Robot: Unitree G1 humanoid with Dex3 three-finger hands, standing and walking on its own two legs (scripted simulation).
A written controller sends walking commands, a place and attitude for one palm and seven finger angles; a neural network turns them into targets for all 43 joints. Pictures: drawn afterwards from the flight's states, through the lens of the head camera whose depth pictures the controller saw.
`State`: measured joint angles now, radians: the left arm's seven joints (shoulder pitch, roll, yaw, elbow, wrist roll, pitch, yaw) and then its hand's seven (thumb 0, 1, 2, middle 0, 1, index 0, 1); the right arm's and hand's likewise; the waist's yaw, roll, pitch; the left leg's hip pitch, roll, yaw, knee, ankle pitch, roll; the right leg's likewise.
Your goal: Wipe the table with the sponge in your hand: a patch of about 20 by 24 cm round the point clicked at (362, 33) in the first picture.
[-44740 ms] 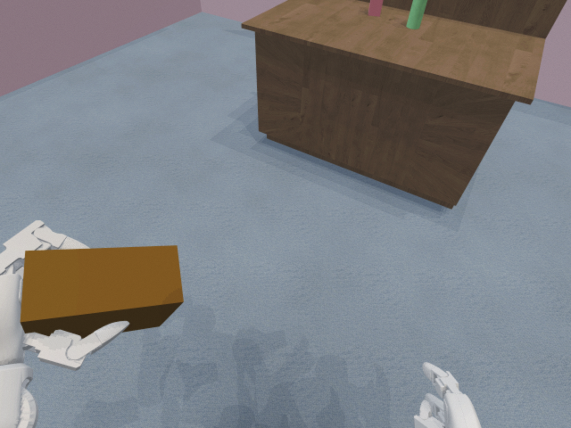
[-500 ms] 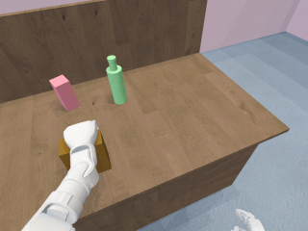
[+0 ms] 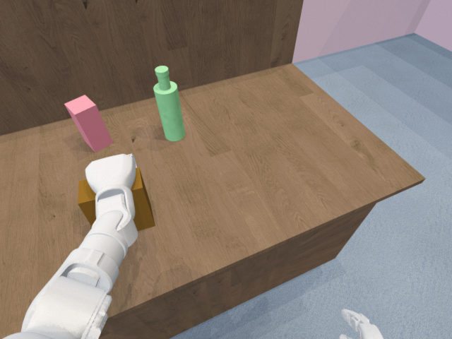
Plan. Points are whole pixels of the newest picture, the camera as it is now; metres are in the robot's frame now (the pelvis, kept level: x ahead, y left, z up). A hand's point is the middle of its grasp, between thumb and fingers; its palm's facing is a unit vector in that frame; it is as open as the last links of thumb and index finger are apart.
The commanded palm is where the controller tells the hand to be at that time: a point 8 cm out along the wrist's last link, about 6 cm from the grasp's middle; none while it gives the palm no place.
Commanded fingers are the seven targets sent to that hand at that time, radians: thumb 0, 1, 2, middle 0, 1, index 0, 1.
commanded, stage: wipe forward along the middle lane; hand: left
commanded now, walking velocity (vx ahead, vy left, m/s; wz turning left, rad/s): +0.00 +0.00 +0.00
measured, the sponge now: (122, 211) +0.38 +0.25 -0.04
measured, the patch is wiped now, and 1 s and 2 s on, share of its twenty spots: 1.00 1.00 1.00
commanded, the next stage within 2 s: slide back across to the first lane in 0.58 s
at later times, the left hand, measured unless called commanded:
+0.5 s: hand (115, 174) +0.43 +0.27 +0.02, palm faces -0.09 -0.01 -1.00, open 9.9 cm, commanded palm +0.42 +0.26 +0.05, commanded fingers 0.00 0.10 1.30 -1.20 -1.60 -1.20 -1.60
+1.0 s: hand (99, 169) +0.44 +0.30 +0.02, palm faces -0.09 -0.03 -1.00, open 9.9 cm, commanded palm +0.42 +0.29 +0.07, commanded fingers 0.00 0.10 1.30 -1.20 -1.60 -1.20 -1.60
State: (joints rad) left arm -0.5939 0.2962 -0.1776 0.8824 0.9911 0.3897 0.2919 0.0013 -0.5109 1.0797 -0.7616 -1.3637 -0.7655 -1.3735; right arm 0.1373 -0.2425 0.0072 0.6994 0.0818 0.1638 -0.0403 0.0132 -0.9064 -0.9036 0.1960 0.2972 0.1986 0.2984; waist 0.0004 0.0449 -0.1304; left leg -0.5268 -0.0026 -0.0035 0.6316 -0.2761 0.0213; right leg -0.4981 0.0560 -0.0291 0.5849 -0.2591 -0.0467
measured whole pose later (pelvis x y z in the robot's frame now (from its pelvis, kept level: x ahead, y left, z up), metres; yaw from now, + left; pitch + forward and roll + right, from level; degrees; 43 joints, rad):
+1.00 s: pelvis +0.01 +0.02 +0.00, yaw -1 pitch +14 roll -3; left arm -0.73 0.44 -0.04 1.07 1.02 0.29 0.30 0.00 -0.50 1.08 -0.75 -1.37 -0.75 -1.39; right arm 0.27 -0.25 -0.01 0.73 0.07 0.14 0.00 0.01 -0.91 -0.90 0.20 0.30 0.20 0.30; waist -0.06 0.04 -0.15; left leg -0.61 0.00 0.01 0.68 -0.31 0.05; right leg -0.56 0.06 -0.01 0.58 -0.26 -0.02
